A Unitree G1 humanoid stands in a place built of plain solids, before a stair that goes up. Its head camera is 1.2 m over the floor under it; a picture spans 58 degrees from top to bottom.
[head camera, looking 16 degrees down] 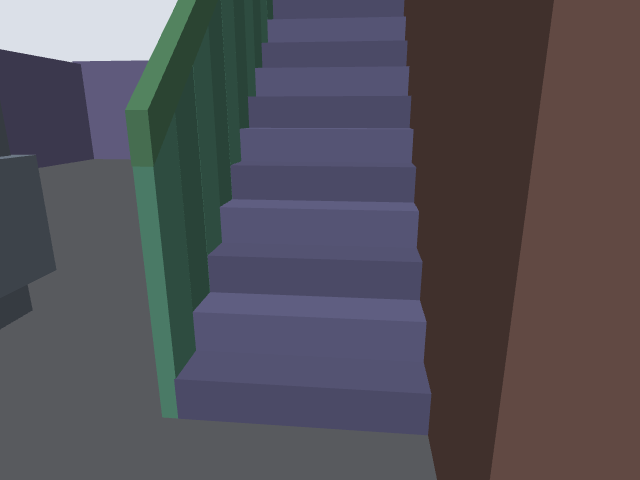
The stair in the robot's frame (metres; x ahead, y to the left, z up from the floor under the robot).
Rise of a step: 0.19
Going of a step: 0.22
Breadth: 1.00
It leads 5 degrees to the right of straight ahead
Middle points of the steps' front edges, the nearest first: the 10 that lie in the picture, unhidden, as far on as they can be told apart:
1.46 0.08 0.19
1.68 0.06 0.38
1.90 0.04 0.56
2.13 0.01 0.75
2.35 -0.01 0.94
2.57 -0.03 1.13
2.79 -0.05 1.32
3.01 -0.07 1.50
3.23 -0.09 1.69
3.45 -0.11 1.88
